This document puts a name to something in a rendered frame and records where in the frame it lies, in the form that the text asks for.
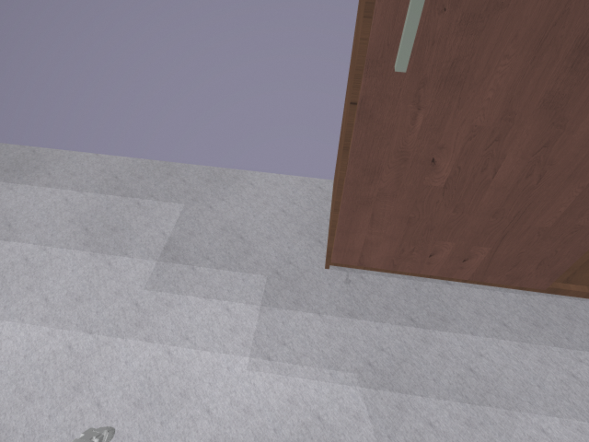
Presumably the wardrobe door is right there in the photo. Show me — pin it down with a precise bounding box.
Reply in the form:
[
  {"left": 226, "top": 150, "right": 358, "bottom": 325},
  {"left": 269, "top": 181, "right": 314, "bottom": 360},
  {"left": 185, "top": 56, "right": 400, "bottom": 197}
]
[
  {"left": 555, "top": 250, "right": 589, "bottom": 286},
  {"left": 331, "top": 0, "right": 589, "bottom": 290}
]

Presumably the handle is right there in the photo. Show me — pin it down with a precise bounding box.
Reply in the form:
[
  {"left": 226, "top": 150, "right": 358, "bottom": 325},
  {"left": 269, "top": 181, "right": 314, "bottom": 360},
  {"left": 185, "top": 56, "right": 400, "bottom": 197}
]
[{"left": 395, "top": 0, "right": 425, "bottom": 73}]

